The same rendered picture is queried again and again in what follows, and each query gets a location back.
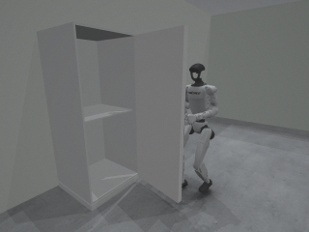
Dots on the humanoid robot torso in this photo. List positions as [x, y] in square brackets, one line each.
[199, 102]

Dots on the fridge door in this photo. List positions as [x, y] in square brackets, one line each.
[160, 62]

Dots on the robot left foot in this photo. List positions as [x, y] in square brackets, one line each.
[205, 186]

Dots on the robot right upper arm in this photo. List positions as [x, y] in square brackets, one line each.
[187, 106]

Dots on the robot left upper arm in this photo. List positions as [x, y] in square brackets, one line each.
[212, 92]

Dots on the robot left forearm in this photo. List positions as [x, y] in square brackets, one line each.
[206, 114]

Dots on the left robot hand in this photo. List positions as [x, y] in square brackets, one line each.
[190, 118]

